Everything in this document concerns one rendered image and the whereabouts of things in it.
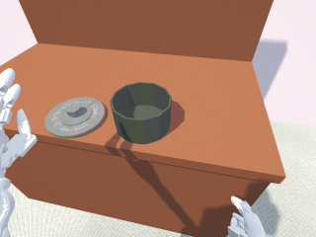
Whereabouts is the lid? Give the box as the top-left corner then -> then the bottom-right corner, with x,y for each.
44,97 -> 106,138

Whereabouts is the knob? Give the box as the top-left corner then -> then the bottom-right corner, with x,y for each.
65,104 -> 82,117

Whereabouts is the robot right hand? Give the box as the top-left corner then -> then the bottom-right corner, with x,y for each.
228,196 -> 267,237

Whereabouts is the robot left hand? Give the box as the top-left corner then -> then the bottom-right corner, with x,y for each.
0,68 -> 38,178

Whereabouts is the table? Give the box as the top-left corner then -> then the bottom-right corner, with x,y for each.
0,0 -> 286,237

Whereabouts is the pot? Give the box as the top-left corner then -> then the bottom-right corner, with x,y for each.
110,82 -> 172,144

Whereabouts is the robot left forearm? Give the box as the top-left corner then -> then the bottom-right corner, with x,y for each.
0,178 -> 15,237

